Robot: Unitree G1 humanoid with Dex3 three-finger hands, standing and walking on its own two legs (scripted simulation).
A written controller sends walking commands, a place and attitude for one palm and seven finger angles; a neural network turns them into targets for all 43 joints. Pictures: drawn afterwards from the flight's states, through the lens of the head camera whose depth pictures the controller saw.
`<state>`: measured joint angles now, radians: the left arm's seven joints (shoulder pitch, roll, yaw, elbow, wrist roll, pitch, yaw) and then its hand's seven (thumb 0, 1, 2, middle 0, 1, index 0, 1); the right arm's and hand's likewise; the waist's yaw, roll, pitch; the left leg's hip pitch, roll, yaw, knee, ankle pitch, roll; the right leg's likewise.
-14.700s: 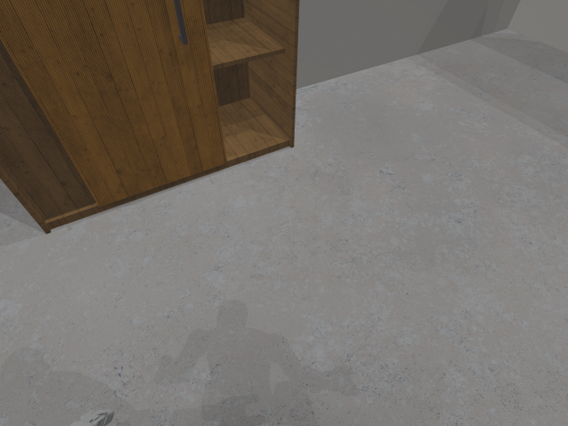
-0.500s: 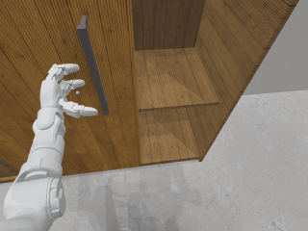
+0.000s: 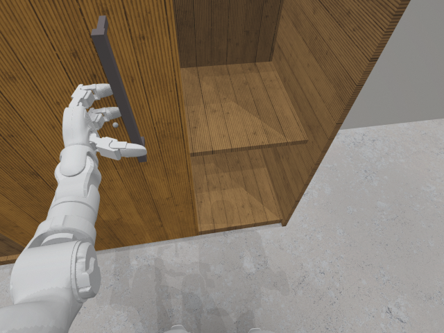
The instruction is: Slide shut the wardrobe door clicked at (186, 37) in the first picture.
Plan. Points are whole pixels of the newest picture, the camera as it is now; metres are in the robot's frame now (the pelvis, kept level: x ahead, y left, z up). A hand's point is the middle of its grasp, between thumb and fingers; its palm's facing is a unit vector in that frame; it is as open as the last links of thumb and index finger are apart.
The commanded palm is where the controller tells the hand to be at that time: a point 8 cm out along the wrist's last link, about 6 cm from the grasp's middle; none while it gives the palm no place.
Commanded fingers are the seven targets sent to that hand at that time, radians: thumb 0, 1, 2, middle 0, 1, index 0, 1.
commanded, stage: slide the fingers in behind the handle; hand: left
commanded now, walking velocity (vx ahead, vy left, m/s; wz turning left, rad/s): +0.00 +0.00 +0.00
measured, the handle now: (126, 103) +0.51 +0.16 +0.12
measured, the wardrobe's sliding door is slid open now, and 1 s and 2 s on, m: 0.39 0.39 0.39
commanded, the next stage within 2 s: grip the handle and tug to test in 1.92 s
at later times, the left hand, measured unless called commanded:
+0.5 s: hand (115, 130) +0.46 +0.17 +0.10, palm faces +0.11 -0.99 +0.01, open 13.8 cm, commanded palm +0.42 +0.22 +0.10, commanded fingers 0.00 -0.50 0.30 -0.30 -1.20 -0.30 -1.20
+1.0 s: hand (129, 131) +0.46 +0.15 +0.10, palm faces +0.12 -0.99 +0.01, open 14.0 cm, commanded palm +0.42 +0.20 +0.10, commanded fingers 0.00 -0.50 0.30 -0.30 -1.20 -0.30 -1.20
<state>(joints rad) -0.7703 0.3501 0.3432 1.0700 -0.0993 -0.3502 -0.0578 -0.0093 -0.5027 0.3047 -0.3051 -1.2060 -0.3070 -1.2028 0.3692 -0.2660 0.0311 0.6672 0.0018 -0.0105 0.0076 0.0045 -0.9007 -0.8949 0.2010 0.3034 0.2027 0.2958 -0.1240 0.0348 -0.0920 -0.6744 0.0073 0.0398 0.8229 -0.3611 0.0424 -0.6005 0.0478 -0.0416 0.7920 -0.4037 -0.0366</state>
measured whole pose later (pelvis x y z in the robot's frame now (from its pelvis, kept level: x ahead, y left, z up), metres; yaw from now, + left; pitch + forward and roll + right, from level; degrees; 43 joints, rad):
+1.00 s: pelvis +0.00 +0.00 +0.00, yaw +0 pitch +11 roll -1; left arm -0.69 0.24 0.26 0.94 -0.11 -0.33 0.01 -0.01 -0.50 0.30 -0.30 -1.20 -0.30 -1.20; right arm 0.34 -0.25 0.02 0.66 0.00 -0.02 0.02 0.00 -0.90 -0.89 0.20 0.30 0.20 0.30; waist -0.10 0.04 -0.10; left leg -0.65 0.00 0.04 0.81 -0.37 0.05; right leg -0.57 0.04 -0.04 0.78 -0.41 -0.03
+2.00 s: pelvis +0.00 -0.01 +0.00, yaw +0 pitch +12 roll -1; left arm -0.71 0.23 0.26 0.96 -0.10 -0.35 0.05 -0.01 -0.50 0.30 -0.30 -1.20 -0.30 -1.20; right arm 0.36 -0.26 0.01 0.67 0.00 -0.02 0.03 0.01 -0.90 -0.90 0.20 0.30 0.20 0.30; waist -0.11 0.04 -0.10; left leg -0.64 0.01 0.04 0.80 -0.36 0.03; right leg -0.58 0.05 -0.04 0.77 -0.40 -0.05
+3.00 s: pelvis +0.00 +0.00 +0.00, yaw +0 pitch +12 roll -1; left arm -0.71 0.21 0.24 0.95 -0.10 -0.34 0.06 0.01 0.75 0.85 -0.42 -1.40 -0.41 -1.37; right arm 0.37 -0.25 0.01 0.68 0.00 -0.02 0.03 0.01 -0.90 -0.90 0.20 0.30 0.20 0.30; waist -0.10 0.04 -0.10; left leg -0.65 0.00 0.04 0.81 -0.36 0.04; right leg -0.58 0.05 -0.04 0.78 -0.40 -0.04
